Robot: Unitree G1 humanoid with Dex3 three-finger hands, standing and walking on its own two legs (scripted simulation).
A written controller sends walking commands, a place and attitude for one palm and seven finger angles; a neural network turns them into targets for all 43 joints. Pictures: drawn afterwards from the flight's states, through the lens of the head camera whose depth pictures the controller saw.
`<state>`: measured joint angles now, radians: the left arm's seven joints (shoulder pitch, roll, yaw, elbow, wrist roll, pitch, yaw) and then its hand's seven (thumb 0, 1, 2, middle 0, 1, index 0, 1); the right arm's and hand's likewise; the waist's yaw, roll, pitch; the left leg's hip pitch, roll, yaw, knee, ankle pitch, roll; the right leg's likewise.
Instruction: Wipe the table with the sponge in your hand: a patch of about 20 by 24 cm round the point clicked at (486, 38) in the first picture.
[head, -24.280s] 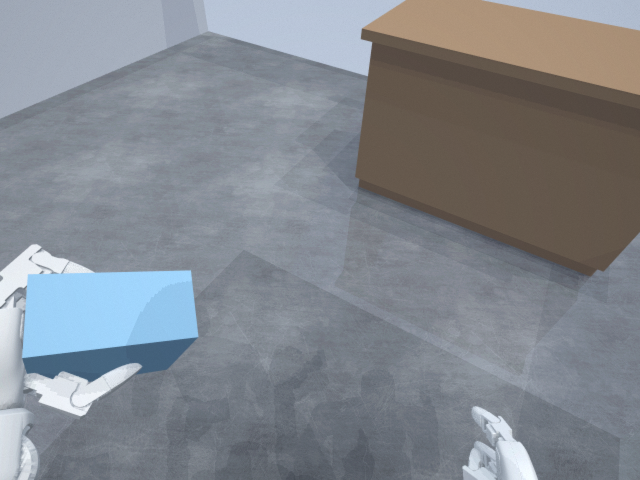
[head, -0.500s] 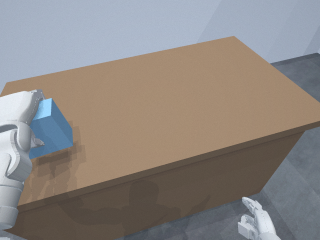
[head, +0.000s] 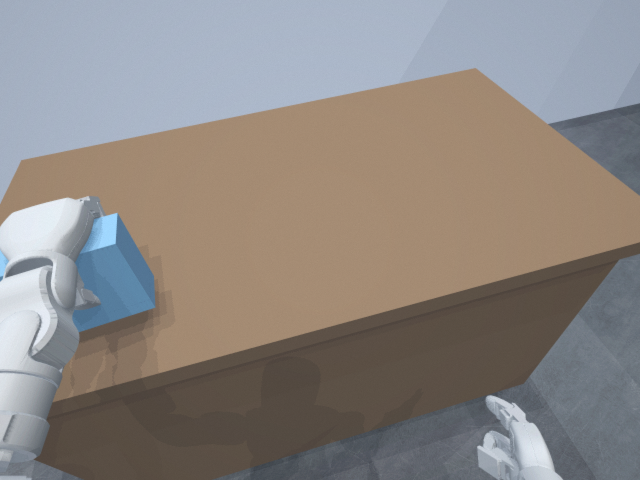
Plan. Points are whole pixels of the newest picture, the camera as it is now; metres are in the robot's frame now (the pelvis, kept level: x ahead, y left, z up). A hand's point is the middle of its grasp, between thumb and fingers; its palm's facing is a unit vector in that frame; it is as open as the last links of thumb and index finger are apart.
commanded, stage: lower the sponge onto the table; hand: left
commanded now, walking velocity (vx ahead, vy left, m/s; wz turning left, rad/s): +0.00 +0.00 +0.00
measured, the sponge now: (91, 288) +0.30 +0.36 +0.08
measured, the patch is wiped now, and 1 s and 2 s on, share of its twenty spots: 0.00 0.15 0.30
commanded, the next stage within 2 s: wipe forward along the first lane in 0.90 s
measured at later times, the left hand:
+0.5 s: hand (93, 282) +0.30 +0.35 +0.10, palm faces -0.10 -0.03 -1.00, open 10.6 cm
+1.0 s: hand (96, 288) +0.30 +0.34 +0.08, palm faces -0.05 -0.03 -1.00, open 10.6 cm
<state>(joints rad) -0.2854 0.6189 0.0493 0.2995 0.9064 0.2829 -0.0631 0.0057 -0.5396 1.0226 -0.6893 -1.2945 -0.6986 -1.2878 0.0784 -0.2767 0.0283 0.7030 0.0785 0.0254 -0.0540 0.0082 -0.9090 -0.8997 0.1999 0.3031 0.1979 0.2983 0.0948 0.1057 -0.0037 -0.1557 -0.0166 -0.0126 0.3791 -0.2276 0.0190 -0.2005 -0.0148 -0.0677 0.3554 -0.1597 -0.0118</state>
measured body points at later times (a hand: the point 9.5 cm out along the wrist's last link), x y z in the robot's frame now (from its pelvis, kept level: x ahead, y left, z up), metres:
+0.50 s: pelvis +0.01 +0.00 +0.00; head +0.02 -0.04 +0.45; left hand +0.30 +0.34 +0.15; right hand +0.21 -0.24 -0.11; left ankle -0.02 +0.11 -0.75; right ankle +0.02 -0.12 -0.75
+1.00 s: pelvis +0.01 +0.00 +0.00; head +0.02 -0.03 +0.45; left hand +0.30 +0.34 +0.14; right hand +0.20 -0.24 -0.11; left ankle -0.02 +0.11 -0.75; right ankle +0.02 -0.12 -0.75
